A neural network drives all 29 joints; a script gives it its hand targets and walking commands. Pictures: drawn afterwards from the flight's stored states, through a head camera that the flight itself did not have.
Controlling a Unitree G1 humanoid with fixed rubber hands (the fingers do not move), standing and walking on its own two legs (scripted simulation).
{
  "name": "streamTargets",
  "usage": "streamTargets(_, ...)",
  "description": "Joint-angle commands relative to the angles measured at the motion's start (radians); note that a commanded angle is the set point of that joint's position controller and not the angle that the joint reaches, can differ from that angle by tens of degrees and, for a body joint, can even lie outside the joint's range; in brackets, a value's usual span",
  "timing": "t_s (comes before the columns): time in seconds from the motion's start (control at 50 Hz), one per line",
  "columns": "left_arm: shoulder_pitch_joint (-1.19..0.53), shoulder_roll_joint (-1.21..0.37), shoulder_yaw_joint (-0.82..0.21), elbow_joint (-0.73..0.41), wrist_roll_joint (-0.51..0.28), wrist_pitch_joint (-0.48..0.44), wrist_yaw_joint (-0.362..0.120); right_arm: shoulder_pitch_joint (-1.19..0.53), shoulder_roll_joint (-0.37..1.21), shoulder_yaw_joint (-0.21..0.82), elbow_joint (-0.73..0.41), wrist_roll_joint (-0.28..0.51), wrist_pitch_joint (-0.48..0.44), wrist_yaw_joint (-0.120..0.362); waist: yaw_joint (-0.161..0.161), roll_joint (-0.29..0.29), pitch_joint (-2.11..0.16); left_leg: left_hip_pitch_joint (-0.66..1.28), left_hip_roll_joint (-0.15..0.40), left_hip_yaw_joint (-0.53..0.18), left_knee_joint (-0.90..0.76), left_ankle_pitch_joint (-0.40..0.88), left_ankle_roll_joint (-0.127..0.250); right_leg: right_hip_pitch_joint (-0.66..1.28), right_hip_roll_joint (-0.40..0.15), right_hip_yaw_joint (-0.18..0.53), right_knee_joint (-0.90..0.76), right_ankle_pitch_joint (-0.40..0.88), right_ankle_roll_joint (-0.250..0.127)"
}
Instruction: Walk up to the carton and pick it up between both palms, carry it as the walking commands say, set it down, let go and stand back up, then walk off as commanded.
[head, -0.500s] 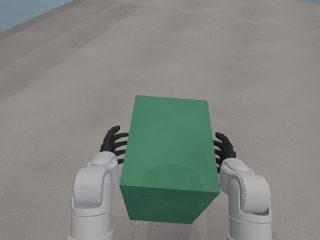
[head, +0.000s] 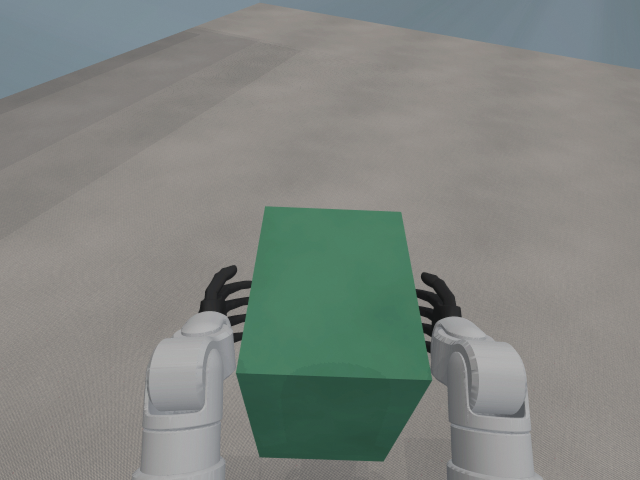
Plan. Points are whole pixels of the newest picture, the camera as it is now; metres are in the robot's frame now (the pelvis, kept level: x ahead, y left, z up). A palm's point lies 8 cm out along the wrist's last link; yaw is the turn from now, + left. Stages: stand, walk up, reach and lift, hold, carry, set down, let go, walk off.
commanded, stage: carry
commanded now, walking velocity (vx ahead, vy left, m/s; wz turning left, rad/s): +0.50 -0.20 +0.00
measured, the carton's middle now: (327, 340) +0.32 +0.01 +0.02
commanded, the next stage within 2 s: none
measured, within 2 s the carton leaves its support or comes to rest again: neither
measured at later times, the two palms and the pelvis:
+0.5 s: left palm (318, 184) +0.60 +0.04 +0.08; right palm (465, 199) +0.59 -0.23 +0.07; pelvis +0.31 -0.09 +0.01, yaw +1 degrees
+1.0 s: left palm (331, 105) +0.91 +0.02 +0.09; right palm (445, 111) +0.90 -0.24 +0.10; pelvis +0.62 -0.11 +0.03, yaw -2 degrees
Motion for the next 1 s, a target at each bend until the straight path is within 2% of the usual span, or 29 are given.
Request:
streamTargets(0.0,-0.466,-0.982,-0.688,0.003,-0.428,0.022,-0.291,-0.452,0.980,0.585,-0.032,0.389,-0.026,0.260,-0.041,0.288,-0.304,0.662,0.502,-0.831,-0.328,0.108,0.210,-0.595,0.026,0.247,0.689,0.024,0.000)
streamTargets(0.04,-0.495,-1.033,-0.685,0.000,-0.454,-0.003,-0.293,-0.459,1.012,0.608,-0.036,0.397,-0.039,0.260,-0.044,0.103,-0.278,0.591,0.427,-0.547,-0.271,0.353,0.118,-0.621,-0.046,0.270,0.666,0.129,-0.013)
streamTargets(0.08,-0.487,-1.064,-0.689,-0.023,-0.451,-0.023,-0.282,-0.505,1.044,0.634,-0.076,0.444,-0.048,0.276,-0.036,0.149,-0.264,0.543,0.317,-0.315,-0.292,0.326,0.024,-0.602,-0.073,0.205,0.483,0.204,0.002)
streamTargets(0.1,-0.492,-1.068,-0.691,-0.048,-0.444,-0.029,-0.273,-0.515,1.047,0.636,-0.097,0.453,-0.052,0.279,-0.039,0.185,-0.263,0.533,0.294,-0.263,-0.301,0.334,0.015,-0.587,-0.051,0.164,0.408,0.210,0.005)
streamTargets(0.16,-0.432,-1.053,-0.693,-0.073,-0.415,-0.037,-0.247,-0.492,1.013,0.636,-0.154,0.465,-0.055,0.280,-0.041,0.211,-0.251,0.548,0.286,-0.193,-0.325,0.380,0.028,-0.582,-0.026,0.090,0.211,0.217,0.013)
streamTargets(0.22,-0.373,-1.033,-0.706,-0.088,-0.402,-0.031,-0.237,-0.432,0.978,0.634,-0.168,0.452,-0.049,0.281,-0.039,0.254,-0.226,0.543,0.250,-0.095,-0.315,0.394,0.006,-0.517,-0.011,0.037,-0.003,0.301,0.011)
streamTargets(0.28,-0.362,-1.009,-0.714,-0.101,-0.404,-0.020,-0.242,-0.372,0.950,0.626,-0.156,0.427,-0.040,0.282,-0.042,0.285,-0.194,0.547,0.249,-0.053,-0.288,0.396,-0.022,-0.444,0.002,0.003,-0.130,0.374,-0.004)
streamTargets(0.32,-0.374,-0.991,-0.708,-0.098,-0.411,-0.010,-0.250,-0.369,0.940,0.630,-0.163,0.415,-0.033,0.279,-0.041,0.275,-0.187,0.546,0.251,-0.030,-0.216,0.397,-0.048,-0.374,0.004,-0.015,-0.210,0.366,-0.018)
streamTargets(0.36,-0.360,-0.983,-0.695,-0.074,-0.416,-0.001,-0.259,-0.381,0.939,0.636,-0.168,0.404,-0.025,0.273,-0.017,0.198,-0.241,0.427,0.187,0.037,0.006,0.387,-0.089,-0.106,0.042,-0.074,-0.284,0.349,-0.035)
streamTargets(0.38,-0.346,-0.977,-0.689,-0.056,-0.415,0.002,-0.264,-0.382,0.937,0.637,-0.153,0.400,-0.018,0.270,0.012,0.058,-0.323,0.284,0.151,0.041,0.244,0.225,-0.107,0.096,-0.051,0.038,-0.298,0.228,-0.060)
streamTargets(0.4,-0.330,-0.959,-0.675,-0.025,-0.398,-0.002,-0.267,-0.399,0.937,0.652,-0.154,0.406,-0.010,0.271,0.024,-0.206,-0.408,0.004,0.048,0.018,0.535,-0.156,-0.129,0.295,-0.310,0.435,-0.386,0.114,-0.165)
streamTargets(0.42,-0.337,-0.974,-0.659,0.011,-0.397,-0.003,-0.276,-0.451,0.924,0.666,-0.182,0.418,-0.005,0.267,0.022,-0.328,-0.413,-0.223,-0.002,-0.105,0.707,-0.383,-0.102,0.366,-0.363,0.556,-0.403,0.250,-0.267)
streamTargets(0.44,-0.338,-1.006,-0.655,0.006,-0.395,-0.006,-0.280,-0.447,0.965,0.666,-0.158,0.420,-0.010,0.268,0.022,-0.218,-0.397,-0.282,0.038,-0.189,0.775,-0.392,-0.076,0.352,-0.357,0.497,-0.374,0.408,-0.275)
streamTargets(0.46,-0.335,-1.043,-0.655,0.007,-0.400,-0.016,-0.281,-0.463,0.990,0.676,-0.162,0.438,-0.018,0.273,0.016,-0.086,-0.376,-0.266,0.071,-0.221,0.740,-0.341,-0.070,0.292,-0.328,0.411,-0.347,0.506,-0.252)
streamTargets(0.48,-0.363,-1.061,-0.653,-0.020,-0.414,-0.030,-0.282,-0.505,1.006,0.679,-0.190,0.457,-0.031,0.277,0.012,-0.003,-0.363,-0.234,0.105,-0.226,0.650,-0.297,-0.074,0.227,-0.309,0.337,-0.356,0.483,-0.217)
streamTargets(0.52,-0.412,-1.085,-0.672,-0.067,-0.445,-0.044,-0.282,-0.533,1.020,0.696,-0.220,0.467,-0.044,0.272,0.007,-0.040,-0.341,-0.162,0.107,-0.182,0.451,-0.284,-0.087,0.136,-0.266,0.234,-0.408,0.394,-0.180)
streamTargets(0.58,-0.407,-1.047,-0.702,-0.090,-0.451,-0.044,-0.279,-0.477,1.013,0.695,-0.189,0.451,-0.048,0.256,0.010,-0.068,-0.319,-0.165,0.084,-0.142,0.283,-0.272,-0.090,0.156,-0.278,0.223,-0.459,0.344,-0.216)
streamTargets(0.66,-0.375,-1.011,-0.702,-0.077,-0.441,-0.028,-0.282,-0.409,0.984,0.664,-0.146,0.416,-0.040,0.252,0.009,-0.047,-0.257,-0.148,0.057,-0.084,0.136,-0.087,-0.073,0.168,-0.244,0.140,-0.443,0.469,-0.190)
streamTargets(0.74,-0.380,-0.995,-0.695,-0.056,-0.434,-0.006,-0.282,-0.400,0.973,0.636,-0.108,0.395,-0.024,0.260,0.009,-0.053,-0.162,-0.076,0.007,-0.033,0.016,-0.014,-0.056,0.120,-0.200,0.070,-0.387,0.571,-0.152)
streamTargets(0.78,-0.401,-0.986,-0.688,-0.046,-0.430,0.006,-0.281,-0.402,0.978,0.621,-0.080,0.390,-0.016,0.264,-0.005,-0.039,-0.162,0.078,-0.027,0.006,-0.076,0.033,-0.042,0.069,-0.167,0.016,-0.275,0.647,-0.115)
streamTargets(0.8,-0.419,-0.978,-0.685,-0.042,-0.429,0.012,-0.281,-0.394,0.981,0.611,-0.056,0.386,-0.014,0.265,-0.025,-0.014,-0.206,0.277,-0.033,0.017,-0.127,0.049,-0.025,-0.018,-0.131,-0.036,-0.135,0.694,-0.071)
streamTargets(0.82,-0.444,-0.963,-0.681,-0.032,-0.426,0.018,-0.285,-0.378,0.972,0.595,-0.026,0.375,-0.013,0.265,-0.055,0.060,-0.278,0.520,0.124,-0.198,-0.169,-0.078,0.023,-0.208,-0.089,-0.048,0.103,0.637,-0.014)
streamTargets(0.84,-0.462,-0.977,-0.697,-0.043,-0.434,0.026,-0.284,-0.377,0.954,0.574,-0.014,0.375,-0.020,0.267,-0.062,0.354,-0.328,0.693,0.449,-0.748,-0.306,-0.149,0.174,-0.501,0.051,0.011,0.444,0.218,0.028)
streamTargets(0.86,-0.448,-0.985,-0.687,0.005,-0.421,0.024,-0.285,-0.422,0.973,0.573,-0.020,0.383,-0.025,0.266,-0.042,0.323,-0.294,0.662,0.500,-0.844,-0.344,0.007,0.195,-0.608,0.041,0.210,0.616,0.008,0.004)
streamTargets(0.88,-0.451,-1.001,-0.687,0.000,-0.432,0.013,-0.287,-0.407,0.988,0.578,-0.026,0.385,-0.030,0.263,-0.045,0.208,-0.273,0.609,0.472,-0.699,-0.315,0.147,0.155,-0.630,-0.008,0.267,0.661,0.049,-0.011)
streamTargets(0.9,-0.478,-1.031,-0.687,0.005,-0.448,0.002,-0.289,-0.428,1.009,0.592,-0.029,0.390,-0.036,0.264,-0.043,0.117,-0.268,0.578,0.433,-0.568,-0.287,0.272,0.111,-0.635,-0.044,0.265,0.638,0.119,-0.009)
streamTargets(0.92,-0.490,-1.060,-0.691,-0.002,-0.457,-0.011,-0.287,-0.464,1.030,0.610,-0.051,0.413,-0.043,0.272,-0.040,0.108,-0.255,0.546,0.378,-0.441,-0.290,0.308,0.063,-0.641,-0.070,0.240,0.573,0.162,-0.002)
streamTargets(0.94,-0.476,-1.069,-0.690,-0.008,-0.450,-0.020,-0.280,-0.480,1.044,0.620,-0.067,0.437,-0.046,0.279,-0.035,0.142,-0.264,0.527,0.325,-0.326,-0.300,0.309,0.020,-0.615,-0.077,0.206,0.495,0.204,0.010)
streamTargets(0.98,-0.475,-1.073,-0.693,-0.053,-0.433,-0.034,-0.261,-0.495,1.045,0.622,-0.104,0.459,-0.052,0.286,-0.037,0.198,-0.269,0.525,0.287,-0.236,-0.317,0.347,0.006,-0.597,-0.044,0.138,0.381,0.233,0.019)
